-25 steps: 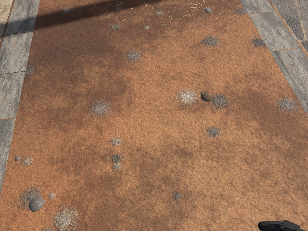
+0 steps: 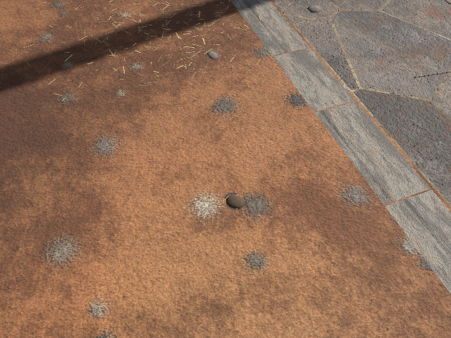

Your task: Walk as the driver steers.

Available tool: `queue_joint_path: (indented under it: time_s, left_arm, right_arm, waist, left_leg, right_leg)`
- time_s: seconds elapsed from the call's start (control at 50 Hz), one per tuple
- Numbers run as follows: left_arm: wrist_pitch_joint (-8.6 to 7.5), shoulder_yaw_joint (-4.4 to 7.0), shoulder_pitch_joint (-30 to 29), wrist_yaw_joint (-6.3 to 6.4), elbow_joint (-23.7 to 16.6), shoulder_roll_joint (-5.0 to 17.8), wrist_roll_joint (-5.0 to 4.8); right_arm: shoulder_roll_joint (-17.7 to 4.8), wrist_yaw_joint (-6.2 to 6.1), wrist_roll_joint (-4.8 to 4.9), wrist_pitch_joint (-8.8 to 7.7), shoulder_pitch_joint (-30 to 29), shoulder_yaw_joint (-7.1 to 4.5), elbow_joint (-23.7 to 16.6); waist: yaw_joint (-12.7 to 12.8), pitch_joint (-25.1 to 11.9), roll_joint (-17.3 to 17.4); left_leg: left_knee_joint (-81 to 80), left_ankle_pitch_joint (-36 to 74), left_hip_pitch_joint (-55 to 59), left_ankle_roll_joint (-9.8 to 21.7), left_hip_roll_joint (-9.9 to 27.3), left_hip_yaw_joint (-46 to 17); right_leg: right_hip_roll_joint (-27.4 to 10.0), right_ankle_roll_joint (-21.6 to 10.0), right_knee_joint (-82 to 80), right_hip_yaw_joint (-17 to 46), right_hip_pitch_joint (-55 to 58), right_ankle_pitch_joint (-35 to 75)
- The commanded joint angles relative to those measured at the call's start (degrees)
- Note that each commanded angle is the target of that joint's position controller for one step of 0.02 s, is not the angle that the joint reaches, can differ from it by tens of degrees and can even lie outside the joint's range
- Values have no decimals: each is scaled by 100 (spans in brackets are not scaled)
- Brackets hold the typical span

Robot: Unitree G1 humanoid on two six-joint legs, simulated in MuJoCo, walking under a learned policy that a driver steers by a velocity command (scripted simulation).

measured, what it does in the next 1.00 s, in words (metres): walks ahead, turning left: right foot, then left foot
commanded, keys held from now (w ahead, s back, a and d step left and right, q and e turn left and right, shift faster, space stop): w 0.18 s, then w+q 0.78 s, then w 0.04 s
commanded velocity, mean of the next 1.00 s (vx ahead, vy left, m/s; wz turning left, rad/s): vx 0.50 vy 0.00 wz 0.34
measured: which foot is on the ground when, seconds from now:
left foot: down 0.00-0.14, up 0.16-0.66, down 0.68-1.00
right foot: up 0.00-0.10, down 0.12-0.68, up 0.70-1.00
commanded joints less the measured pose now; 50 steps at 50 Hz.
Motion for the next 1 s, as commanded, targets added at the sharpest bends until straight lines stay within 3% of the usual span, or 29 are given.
queue_joint_path:
  time_s: [0.02,0.06,0.08,0.1,0.12,0.14,0.16,0.18,0.2,0.22,0.24,0.26,0.34,0.46,0.56,0.62,0.64,0.66,0.68,0.7,0.72,0.74,0.76,0.78,0.8,0.84,0.9,1.0]
  left_arm:
    - [-96,40,-597,30,-506,343,-28]
    - [-127,71,-509,67,-508,417,-14]
    - [-153,106,-204,98,-414,468,6]
    - [-202,159,471,140,-176,529,44]
    - [-268,258,1397,202,111,784,137]
    - [-295,400,2191,275,183,1361,259]
    - [-198,471,2204,243,272,1517,46]
    - [-156,395,1677,215,202,1173,-82]
    - [-184,300,1236,195,127,803,-87]
    - [-224,238,990,192,119,572,-63]
    - [-271,203,936,217,178,463,-75]
    - [-320,192,946,236,226,434,-65]
    - [-479,246,1317,252,436,587,-101]
    - [-476,210,1654,291,636,530,-106]
    - [-404,222,2115,389,884,652,-76]
    - [-320,264,1992,448,897,865,-48]
    - [-266,289,1938,457,886,953,-33]
    - [-212,309,1908,453,853,1021,-42]
    - [-204,304,1766,429,723,1010,-70]
    - [-248,169,2033,310,348,336,-148]
    - [-318,257,1403,270,112,746,-113]
    - [-393,228,948,239,-56,700,-118]
    - [-452,200,962,239,-52,671,-138]
    - [-417,216,1027,251,13,660,-97]
    - [-302,210,1134,248,6,637,11]
    - [-92,201,1257,203,0,542,102]
    - [14,182,780,164,-224,481,93]
    - [2,141,-255,124,-582,488,44]
  right_arm:
    - [-920,-42,-19,-47,170,-184,-175]
    - [-980,-75,-39,-10,136,-199,-127]
    - [-1014,-89,-39,9,85,-206,-111]
    - [-1009,-93,-15,40,37,-199,-89]
    - [-887,-99,9,46,31,-153,-144]
    - [-427,-69,146,31,170,-21,-449]
    - [-614,-89,95,55,406,-106,-404]
    - [-881,-105,-28,101,52,-189,-396]
    - [-712,-59,-19,82,-217,-149,-435]
    - [-589,-34,9,107,-290,-131,-410]
    - [-572,-7,-69,179,-276,-141,-389]
    - [-498,33,-119,255,-162,-130,-307]
    - [-456,124,-106,380,-628,-164,-438]
    - [-314,188,-106,368,-1756,-90,-827]
    - [-277,253,-139,346,-2479,-16,-1189]
    - [-417,208,-160,361,-2087,-85,-1153]
    - [-516,183,-169,351,-1664,-142,-1049]
    - [-661,154,-193,311,-1018,-230,-863]
    - [-1001,84,-266,279,-121,-382,-614]
    - [-1705,1,-266,298,-34,-572,-660]
    - [-1760,4,-43,382,30,-592,-710]
    - [-1614,-49,-5,411,-294,-556,-669]
    - [-1268,-68,19,395,-556,-471,-669]
    - [-1059,-84,12,365,-812,-410,-690]
    - [-922,-107,50,326,-962,-359,-705]
    - [-940,-85,76,208,-933,-339,-720]
    - [-1158,-67,63,152,-649,-392,-683]
    - [-1134,-70,56,174,-102,-383,-628]
  waist:
    - [54,217,752]
    - [159,189,765]
    - [317,47,756]
    - [633,-291,601]
    - [966,-876,379]
    - [1119,-1672,-611]
    - [954,-1895,-1151]
    - [759,-1031,-401]
    - [633,-454,-126]
    - [468,-163,-63]
    - [340,-6,-195]
    - [263,9,-223]
    - [240,132,-65]
    - [438,366,-59]
    - [634,465,-79]
    - [368,105,-302]
    - [175,-164,-341]
    - [-100,-550,-288]
    - [-558,-1024,64]
    - [-212,-1573,1390]
    - [-388,-1871,954]
    - [-266,-968,568]
    - [-42,-474,234]
    - [221,-131,34]
    - [413,-80,100]
    - [538,-189,219]
    - [448,-69,380]
    - [26,43,607]
  left_leg:
    - [-152,2415,-152,688,1580,-753]
    - [175,2953,90,626,1701,-763]
    - [587,3593,152,560,1679,-698]
    - [1423,4068,67,460,1497,-493]
    - [2559,3463,-604,336,1246,-290]
    - [4511,1122,-2265,84,654,116]
    - [5687,-1703,-3343,76,45,-183]
    - [5987,-1384,-3740,139,433,-560]
    - [5814,-954,-3715,146,624,-616]
    - [5462,-674,-3477,138,791,-612]
    - [5236,-546,-3254,86,874,-619]
    - [5193,-407,-3066,36,876,-604]
    - [5014,283,-3585,-73,919,-609]
    - [3617,1346,-3921,-140,856,-238]
    - [2580,1097,-3753,158,674,326]
    - [2405,258,-2993,519,199,656]
    - [2326,-28,-2516,669,-7,707]
    - [2018,-60,-1679,836,-167,632]
    - [1605,-82,-272,1133,215,-81]
    - [1491,108,1631,1964,2030,-2885]
    - [626,261,1869,2334,2426,-4664]
    - [520,520,1305,2108,2282,-3625]
    - [408,1016,512,1832,2064,-3043]
    - [315,1572,-151,1572,1740,-2538]
    - [234,1942,-592,1456,1477,-2169]
    - [177,2386,-867,1408,1230,-1861]
    - [25,2263,-1032,1317,1030,-1735]
    - [65,2167,-469,1032,937,-1808]
  right_leg:
    - [187,-95,-450,-239,316,-1]
    - [296,-248,-703,-265,608,-372]
    - [435,-339,-899,-309,1056,-538]
    - [599,-465,-1314,-394,1931,-417]
    - [246,-672,-1356,3,3285,-437]
    - [-1385,-1161,-1604,2129,4899,-1117]
    - [-2024,-1580,-2265,3901,5097,-1075]
    - [-1740,-1470,-2286,3182,4430,-1260]
    - [-1505,-1341,-2491,2443,3660,-1097]
    - [-1220,-1094,-2754,1867,3104,-938]
    - [-1035,-929,-2918,1466,2730,-672]
    - [-923,-851,-3037,1159,2550,-435]
    - [-883,-835,-3309,451,2683,266]
    - [-715,-680,-3260,-466,3026,1140]
    - [-941,-597,-2835,-890,3856,2356]
    - [-1031,-514,-1764,-1170,4233,4753]
    - [-1045,-515,-1017,-1228,4250,5234]
    - [-1025,-482,26,-1265,3978,4941]
    - [-885,-321,1563,-1320,2942,3563]
    - [70,-2,3751,-1254,453,-1345]
    - [676,76,4655,13,-572,-2521]
    - [219,15,4448,332,-1100,-1939]
    - [5,7,3856,297,-857,-1527]
    - [-137,49,3374,290,-491,-1429]
    - [-201,140,3076,306,-104,-1416]
    - [-196,276,2705,228,189,-1405]
    - [-193,431,2030,91,-68,-886]
    - [-76,453,675,68,-499,156]
Velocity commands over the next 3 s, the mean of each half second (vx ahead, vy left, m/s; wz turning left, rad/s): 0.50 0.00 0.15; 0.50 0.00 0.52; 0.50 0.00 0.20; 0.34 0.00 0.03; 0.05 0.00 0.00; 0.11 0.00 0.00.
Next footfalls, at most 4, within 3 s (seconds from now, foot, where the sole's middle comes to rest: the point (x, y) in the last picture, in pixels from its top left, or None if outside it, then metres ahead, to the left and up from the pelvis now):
0.12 right None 0.22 -0.11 -0.78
0.68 left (190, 337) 0.49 0.09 -0.78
1.22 right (198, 230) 0.84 0.06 -0.78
1.74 left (111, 201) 0.98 0.36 -0.78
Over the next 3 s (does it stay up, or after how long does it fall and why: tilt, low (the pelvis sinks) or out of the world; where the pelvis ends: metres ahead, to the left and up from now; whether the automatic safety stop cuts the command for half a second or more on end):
stays up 1.03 0.27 0.00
